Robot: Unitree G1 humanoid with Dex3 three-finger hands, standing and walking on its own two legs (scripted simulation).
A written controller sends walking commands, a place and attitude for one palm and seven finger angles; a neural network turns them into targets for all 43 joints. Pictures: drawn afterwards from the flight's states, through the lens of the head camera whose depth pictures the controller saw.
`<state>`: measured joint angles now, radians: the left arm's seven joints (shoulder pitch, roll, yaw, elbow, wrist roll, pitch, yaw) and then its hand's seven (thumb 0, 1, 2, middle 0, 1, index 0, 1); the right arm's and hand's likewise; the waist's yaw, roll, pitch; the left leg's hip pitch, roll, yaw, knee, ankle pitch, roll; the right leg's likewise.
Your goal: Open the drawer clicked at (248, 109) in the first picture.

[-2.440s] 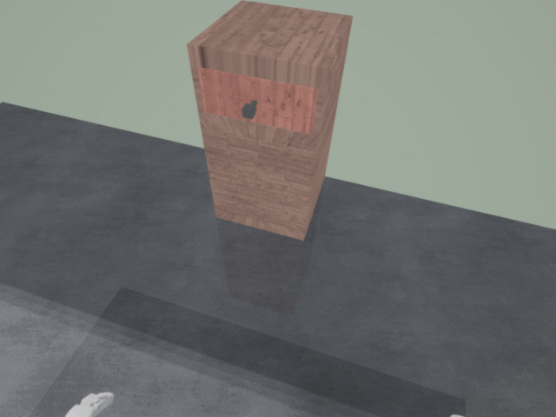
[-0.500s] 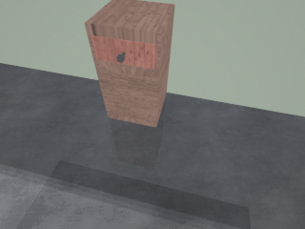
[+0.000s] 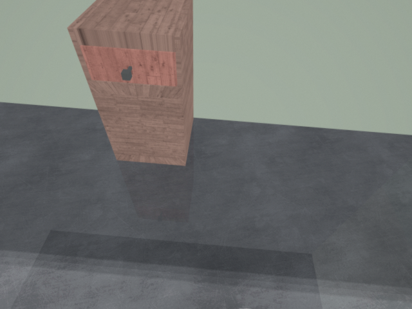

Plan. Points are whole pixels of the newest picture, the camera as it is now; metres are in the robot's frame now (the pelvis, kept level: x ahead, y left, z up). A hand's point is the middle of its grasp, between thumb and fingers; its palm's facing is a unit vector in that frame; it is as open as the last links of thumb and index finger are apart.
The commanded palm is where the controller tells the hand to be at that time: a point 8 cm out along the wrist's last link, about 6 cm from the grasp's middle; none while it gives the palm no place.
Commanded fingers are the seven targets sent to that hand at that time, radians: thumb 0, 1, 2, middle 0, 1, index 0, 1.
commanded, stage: take the last steps up to it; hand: left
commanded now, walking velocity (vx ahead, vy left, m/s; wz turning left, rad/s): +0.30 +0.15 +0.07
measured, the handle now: (127, 72) +0.99 +0.36 -0.11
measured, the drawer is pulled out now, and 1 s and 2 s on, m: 0.00 0.00 0.00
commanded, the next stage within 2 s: come to a stop and stand still in 1.24 s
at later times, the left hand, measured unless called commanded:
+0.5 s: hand out of the picture -0.01 +0.20 -0.17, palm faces +0.15 -0.98 -0.16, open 7.3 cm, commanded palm none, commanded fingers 0.00 0.90 0.90 -0.20 -0.30 -0.20 -0.30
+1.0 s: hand (97, 207) +0.39 +0.31 -0.15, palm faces +0.01 -0.98 -0.19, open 7.3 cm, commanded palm none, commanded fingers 0.00 0.90 0.90 -0.20 -0.30 -0.20 -0.30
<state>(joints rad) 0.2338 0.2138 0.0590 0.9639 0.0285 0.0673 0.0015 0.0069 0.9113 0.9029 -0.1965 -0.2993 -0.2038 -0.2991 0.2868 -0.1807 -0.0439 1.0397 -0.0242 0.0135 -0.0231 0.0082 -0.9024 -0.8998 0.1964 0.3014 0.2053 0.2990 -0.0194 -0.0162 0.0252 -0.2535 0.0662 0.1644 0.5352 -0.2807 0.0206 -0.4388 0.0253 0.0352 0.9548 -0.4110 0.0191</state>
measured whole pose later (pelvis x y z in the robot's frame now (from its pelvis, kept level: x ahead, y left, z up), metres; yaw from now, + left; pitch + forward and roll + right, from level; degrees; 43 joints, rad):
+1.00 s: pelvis +0.28 +0.14 +0.00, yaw +0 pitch -1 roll +2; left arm 0.15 0.15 0.06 0.99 0.04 0.01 -0.01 0.00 0.92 0.90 -0.19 -0.30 -0.20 -0.30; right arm 0.43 -0.11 -0.03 1.13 -0.03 -0.07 -0.01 0.01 -0.91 -0.90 0.20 0.30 0.21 0.30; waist -0.04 -0.02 0.01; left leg 0.01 -0.08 0.20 0.31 -0.30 0.08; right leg -0.55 -0.12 -0.08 0.84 -0.20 0.02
